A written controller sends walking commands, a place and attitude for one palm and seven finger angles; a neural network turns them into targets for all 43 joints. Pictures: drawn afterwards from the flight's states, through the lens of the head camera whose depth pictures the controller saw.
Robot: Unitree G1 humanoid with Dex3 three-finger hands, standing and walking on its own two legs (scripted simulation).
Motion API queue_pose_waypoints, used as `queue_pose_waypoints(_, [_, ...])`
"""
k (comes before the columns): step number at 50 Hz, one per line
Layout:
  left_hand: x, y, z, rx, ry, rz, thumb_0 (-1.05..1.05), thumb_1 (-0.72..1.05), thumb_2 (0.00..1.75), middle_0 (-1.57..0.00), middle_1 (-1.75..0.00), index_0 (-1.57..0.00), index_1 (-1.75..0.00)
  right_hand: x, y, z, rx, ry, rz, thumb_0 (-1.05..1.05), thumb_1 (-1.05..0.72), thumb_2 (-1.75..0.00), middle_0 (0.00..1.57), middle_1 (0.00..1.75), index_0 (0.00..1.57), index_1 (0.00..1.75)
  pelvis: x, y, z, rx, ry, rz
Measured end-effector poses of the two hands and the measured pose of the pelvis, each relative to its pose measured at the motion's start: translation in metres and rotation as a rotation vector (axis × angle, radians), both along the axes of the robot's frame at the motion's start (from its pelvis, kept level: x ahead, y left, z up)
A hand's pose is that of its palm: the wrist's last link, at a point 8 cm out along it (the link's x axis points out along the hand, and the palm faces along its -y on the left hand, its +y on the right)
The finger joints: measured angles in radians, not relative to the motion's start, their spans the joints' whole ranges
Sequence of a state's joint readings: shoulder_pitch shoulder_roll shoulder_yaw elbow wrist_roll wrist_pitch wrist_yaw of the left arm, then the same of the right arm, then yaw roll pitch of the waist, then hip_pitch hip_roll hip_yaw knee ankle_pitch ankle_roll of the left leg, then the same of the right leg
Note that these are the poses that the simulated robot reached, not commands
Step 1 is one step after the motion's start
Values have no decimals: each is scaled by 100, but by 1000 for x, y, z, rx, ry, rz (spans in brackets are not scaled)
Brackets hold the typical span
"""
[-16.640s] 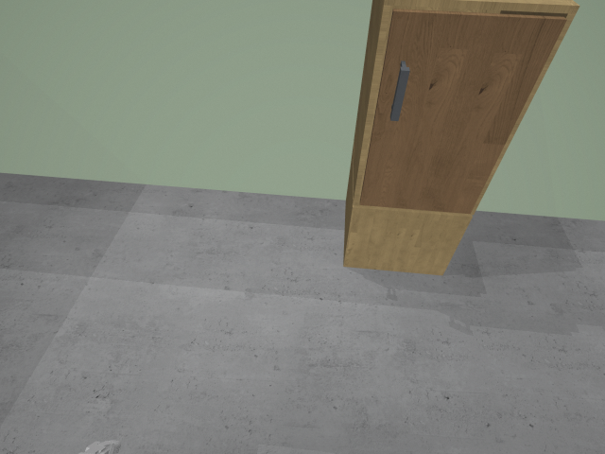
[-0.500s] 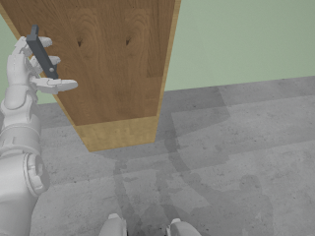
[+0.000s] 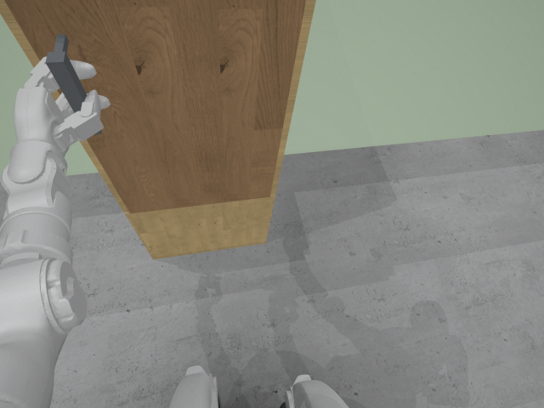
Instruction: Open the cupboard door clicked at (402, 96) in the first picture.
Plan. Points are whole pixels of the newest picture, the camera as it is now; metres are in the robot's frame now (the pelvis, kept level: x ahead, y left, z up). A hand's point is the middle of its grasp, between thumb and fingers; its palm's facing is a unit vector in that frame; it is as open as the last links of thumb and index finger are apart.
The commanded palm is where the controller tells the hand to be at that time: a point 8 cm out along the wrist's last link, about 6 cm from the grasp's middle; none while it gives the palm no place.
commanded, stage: pull the door open along its arc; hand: left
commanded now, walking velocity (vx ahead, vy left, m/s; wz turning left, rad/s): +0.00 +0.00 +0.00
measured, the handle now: (78, 87) +0.56 +0.24 +0.10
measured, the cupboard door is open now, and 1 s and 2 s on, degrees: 0 43 46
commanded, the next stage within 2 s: open thumb and fingers to let go in 1.06 s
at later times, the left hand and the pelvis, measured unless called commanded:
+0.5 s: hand (102, 148) +0.45 +0.20 +0.10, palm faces +0.10 -1.00 +0.01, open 5.8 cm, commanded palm +0.39 +0.24 +0.10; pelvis +0.02 +0.00 +0.01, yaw -1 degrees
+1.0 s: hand (205, 235) +0.32 +0.07 +0.10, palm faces +0.44 -0.90 -0.01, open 6.0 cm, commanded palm +0.25 +0.08 +0.10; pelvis +0.02 -0.03 +0.02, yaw +4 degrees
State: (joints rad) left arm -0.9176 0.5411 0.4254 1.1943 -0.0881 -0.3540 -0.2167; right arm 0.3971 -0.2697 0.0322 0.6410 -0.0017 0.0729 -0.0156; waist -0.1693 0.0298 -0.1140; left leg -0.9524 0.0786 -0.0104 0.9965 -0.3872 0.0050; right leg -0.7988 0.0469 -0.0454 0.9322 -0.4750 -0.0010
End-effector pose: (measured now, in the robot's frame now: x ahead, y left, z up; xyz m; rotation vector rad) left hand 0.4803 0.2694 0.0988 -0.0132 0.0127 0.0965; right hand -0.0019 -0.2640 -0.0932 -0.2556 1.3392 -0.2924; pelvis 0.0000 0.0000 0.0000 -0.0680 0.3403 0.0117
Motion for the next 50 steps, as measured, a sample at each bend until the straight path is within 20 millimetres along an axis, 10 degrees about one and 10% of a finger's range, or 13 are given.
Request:
queue_pose_waypoints(19, [-21, -9, -2, 11, -20, 19, -1, 75, 79, -35, -135, -35, -135, 4, 9, 0, 55, -24, -29, 1, -91, -90, 20, 30, 20, 30, 8, 1, 7, 12, -27, -18])
queue_pose_waypoints(27, [-68, -26, -3, -5, -41, 7, 0, 73, 75, -35, -135, -34, -133, 58, 10, 6, 85, -168, 21, 1, -91, -90, 20, 30, 20, 30, 18, 2, 15, 24, -76, -16])
queue_pose_waypoints(39, [-145, -100, -1, -48, -36, 427, 0, 72, 79, -32, -134, -34, -130, 173, 36, 18, 170, -438, 268, 1, -91, -90, 20, 30, 20, 30, 18, -6, 16, 45, -135, 26])
queue_pose_waypoints(50, [-203, -165, 5, 26, 3, 357, 1, 71, 77, -31, -132, -32, -133, 206, 45, 35, 215, -540, 326, 1, -91, -90, 20, 30, 20, 30, 17, -27, 21, 63, -208, 56])
